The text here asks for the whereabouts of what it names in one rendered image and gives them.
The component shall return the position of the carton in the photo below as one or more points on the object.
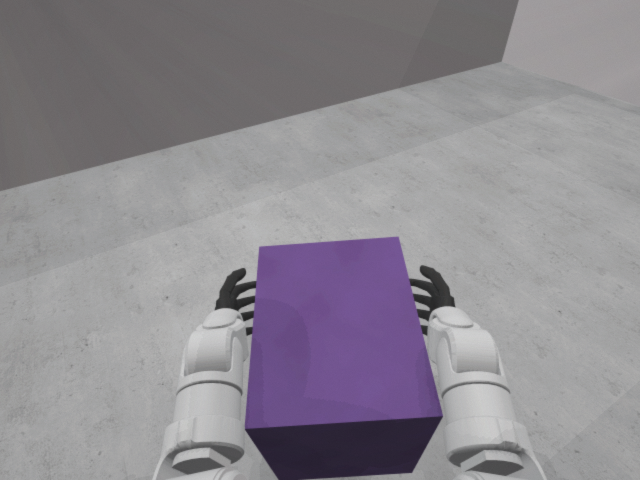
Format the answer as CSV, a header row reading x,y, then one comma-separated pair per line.
x,y
340,383

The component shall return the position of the left robot hand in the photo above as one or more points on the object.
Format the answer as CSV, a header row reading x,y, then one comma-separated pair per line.
x,y
229,292

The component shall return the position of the robot right forearm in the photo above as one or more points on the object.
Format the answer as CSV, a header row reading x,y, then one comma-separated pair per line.
x,y
482,432

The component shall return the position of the right robot hand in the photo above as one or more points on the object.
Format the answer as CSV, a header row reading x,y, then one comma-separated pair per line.
x,y
439,291

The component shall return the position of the robot left forearm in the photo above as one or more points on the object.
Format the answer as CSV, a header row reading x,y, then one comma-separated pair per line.
x,y
206,432

